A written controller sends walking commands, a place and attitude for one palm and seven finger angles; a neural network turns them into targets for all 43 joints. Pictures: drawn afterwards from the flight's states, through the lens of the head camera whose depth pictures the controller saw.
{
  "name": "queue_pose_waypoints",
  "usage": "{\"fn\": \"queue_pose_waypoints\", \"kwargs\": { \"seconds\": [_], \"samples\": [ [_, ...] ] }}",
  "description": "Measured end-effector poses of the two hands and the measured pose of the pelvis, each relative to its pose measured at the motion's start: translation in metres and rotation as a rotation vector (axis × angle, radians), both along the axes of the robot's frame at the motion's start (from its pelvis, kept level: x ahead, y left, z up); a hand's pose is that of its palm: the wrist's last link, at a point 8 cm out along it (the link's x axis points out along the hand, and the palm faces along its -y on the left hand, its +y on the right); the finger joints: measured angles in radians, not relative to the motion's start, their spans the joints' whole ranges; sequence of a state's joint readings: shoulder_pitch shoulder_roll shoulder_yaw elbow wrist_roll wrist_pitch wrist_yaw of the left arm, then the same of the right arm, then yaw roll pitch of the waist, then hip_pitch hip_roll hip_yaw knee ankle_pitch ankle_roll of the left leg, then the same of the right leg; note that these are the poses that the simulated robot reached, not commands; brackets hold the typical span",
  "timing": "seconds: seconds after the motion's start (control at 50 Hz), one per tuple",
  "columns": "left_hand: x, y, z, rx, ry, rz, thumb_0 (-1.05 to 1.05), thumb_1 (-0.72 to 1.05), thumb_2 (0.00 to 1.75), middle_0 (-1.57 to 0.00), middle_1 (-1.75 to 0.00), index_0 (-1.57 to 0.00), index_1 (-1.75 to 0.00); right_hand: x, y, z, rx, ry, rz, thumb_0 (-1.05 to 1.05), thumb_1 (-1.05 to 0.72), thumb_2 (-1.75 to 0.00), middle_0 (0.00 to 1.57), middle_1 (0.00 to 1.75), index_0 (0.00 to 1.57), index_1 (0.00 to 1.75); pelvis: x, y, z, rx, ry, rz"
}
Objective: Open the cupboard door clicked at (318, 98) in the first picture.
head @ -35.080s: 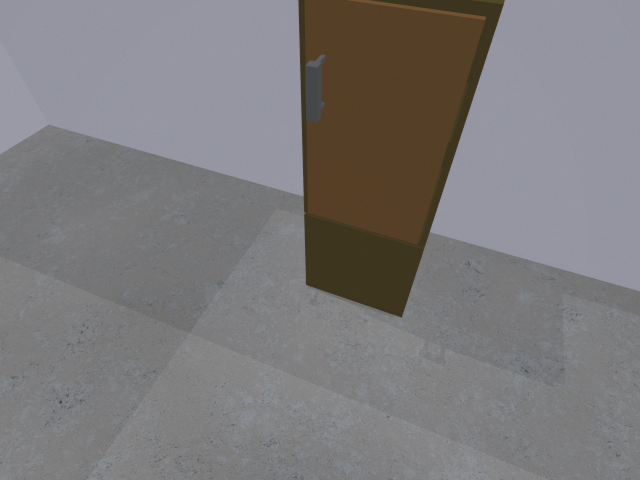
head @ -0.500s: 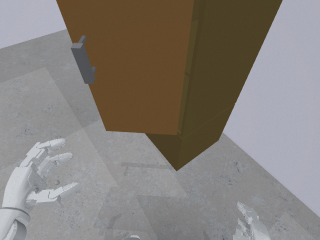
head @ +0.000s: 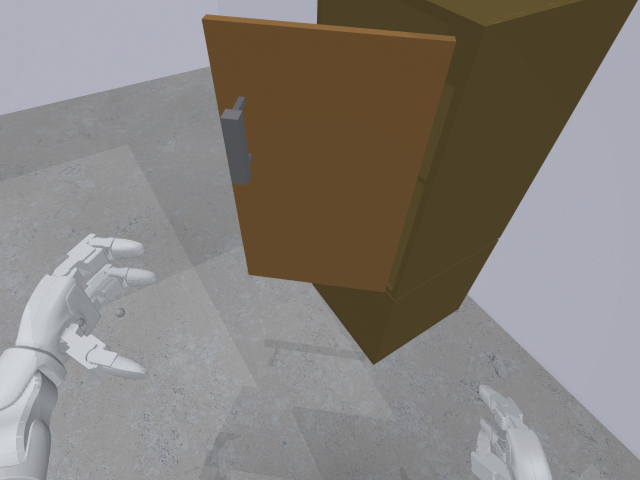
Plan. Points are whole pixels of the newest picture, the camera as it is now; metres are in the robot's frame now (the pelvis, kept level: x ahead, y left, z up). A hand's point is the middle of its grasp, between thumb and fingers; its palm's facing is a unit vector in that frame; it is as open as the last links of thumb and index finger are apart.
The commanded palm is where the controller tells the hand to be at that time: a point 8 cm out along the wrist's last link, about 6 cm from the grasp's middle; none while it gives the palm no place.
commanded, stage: raise the hand with hooked fingers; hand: left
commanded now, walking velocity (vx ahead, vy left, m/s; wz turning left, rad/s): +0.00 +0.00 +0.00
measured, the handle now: (240, 140) +0.59 +0.18 +0.10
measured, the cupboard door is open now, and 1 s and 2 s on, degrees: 49 49 49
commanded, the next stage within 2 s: move the hooked fingers beside the handle in 0.76 s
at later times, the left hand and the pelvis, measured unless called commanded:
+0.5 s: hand (100, 281) +0.29 +0.27 +0.12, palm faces -0.05 -1.00 -0.03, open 14.0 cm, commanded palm +0.26 +0.32 +0.12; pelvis +0.00 +0.00 +0.01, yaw +0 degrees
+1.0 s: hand (123, 277) +0.29 +0.25 +0.12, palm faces +0.00 -1.00 -0.03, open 14.0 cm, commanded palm +0.28 +0.30 +0.12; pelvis -0.01 -0.03 +0.01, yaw +1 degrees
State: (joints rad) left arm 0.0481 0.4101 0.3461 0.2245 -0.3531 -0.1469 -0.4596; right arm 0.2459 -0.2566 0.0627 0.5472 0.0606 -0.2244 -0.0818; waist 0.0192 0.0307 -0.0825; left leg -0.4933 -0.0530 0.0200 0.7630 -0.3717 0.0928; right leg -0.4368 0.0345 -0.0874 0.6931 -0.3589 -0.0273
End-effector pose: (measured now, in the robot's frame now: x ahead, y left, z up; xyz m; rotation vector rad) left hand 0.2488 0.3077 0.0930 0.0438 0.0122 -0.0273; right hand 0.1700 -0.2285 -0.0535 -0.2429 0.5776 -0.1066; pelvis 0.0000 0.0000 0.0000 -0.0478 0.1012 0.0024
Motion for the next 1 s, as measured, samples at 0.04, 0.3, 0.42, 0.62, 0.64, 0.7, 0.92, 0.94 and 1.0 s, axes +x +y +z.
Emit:
{"fn": "queue_pose_waypoints", "kwargs": {
  "seconds": [0.04,0.3,0.42,0.62,0.64,0.7,0.92,0.94,1.0],
  "samples": [
    [0.002,0.004,-0.003,-0.003,0.045,-0.009,-0.01,-0.45,0.32,-0.30,-1.17,-0.29,-1.17,0.000,0.005,0.001,0.002,0.004,0.008,0.01,-0.90,-0.90,0.20,0.30,0.21,0.30,-0.001,0.003,0.001,-0.001,-0.005,0.001],
    [0.022,0.040,0.040,0.009,-0.046,0.026,-0.01,-0.49,0.30,-0.30,-1.20,-0.30,-1.20,-0.018,0.006,-0.001,-0.028,0.086,0.005,0.01,-0.90,-0.90,0.21,0.30,0.21,0.30,-0.002,0.009,0.010,0.001,-0.034,0.009],
    [0.027,0.031,0.030,-0.002,0.026,-0.025,-0.01,-0.50,0.30,-0.30,-1.20,-0.30,-1.20,-0.025,-0.006,0.001,-0.034,0.091,-0.018,0.01,-0.90,-0.90,0.21,0.30,0.21,0.30,-0.001,0.008,0.011,0.006,-0.025,0.000],
    [0.017,0.017,0.032,-0.006,-0.046,0.016,-0.01,-0.50,0.30,-0.30,-1.20,-0.30,-1.20,-0.025,-0.019,0.005,-0.043,0.085,-0.014,0.01,-0.90,-0.90,0.20,0.30,0.21,0.30,-0.002,-0.004,0.012,0.011,-0.037,0.000],
    [0.017,0.016,0.033,-0.005,-0.044,0.018,-0.01,-0.50,0.30,-0.30,-1.20,-0.30,-1.20,-0.025,-0.020,0.005,-0.041,0.083,-0.014,0.01,-0.90,-0.90,0.20,0.30,0.21,0.30,-0.002,-0.006,0.012,0.011,-0.039,0.001],
    [0.016,0.013,0.034,-0.002,-0.030,0.013,-0.01,-0.50,0.30,-0.30,-1.20,-0.30,-1.20,-0.022,-0.022,0.004,-0.031,0.076,-0.015,0.01,-0.90,-0.90,0.20,0.30,0.21,0.30,-0.003,-0.010,0.012,0.013,-0.040,0.003],
    [0.015,-0.007,0.034,-0.011,-0.020,0.009,-0.01,-0.50,0.30,-0.30,-1.20,-0.30,-1.20,-0.016,-0.034,0.000,-0.005,0.054,-0.013,0.01,-0.90,-0.90,0.20,0.30,0.21,0.30,-0.005,-0.026,0.011,0.023,-0.038,0.001],
    [0.016,-0.007,0.034,-0.012,-0.020,0.012,-0.01,-0.50,0.30,-0.30,-1.20,-0.30,-1.20,-0.016,-0.035,-0.001,-0.007,0.057,-0.013,0.01,-0.90,-0.90,0.20,0.30,0.21,0.30,-0.005,-0.028,0.011,0.023,-0.038,0.002],
    [0.024,-0.006,0.032,-0.017,-0.013,0.032,-0.01,-0.50,0.30,-0.31,-1.20,-0.30,-1.20,-0.018,-0.041,-0.004,-0.015,0.076,-0.017,0.01,-0.90,-0.90,0.21,0.30,0.21,0.30,-0.007,-0.033,0.009,0.025,-0.035,0.007]
  ]
}}
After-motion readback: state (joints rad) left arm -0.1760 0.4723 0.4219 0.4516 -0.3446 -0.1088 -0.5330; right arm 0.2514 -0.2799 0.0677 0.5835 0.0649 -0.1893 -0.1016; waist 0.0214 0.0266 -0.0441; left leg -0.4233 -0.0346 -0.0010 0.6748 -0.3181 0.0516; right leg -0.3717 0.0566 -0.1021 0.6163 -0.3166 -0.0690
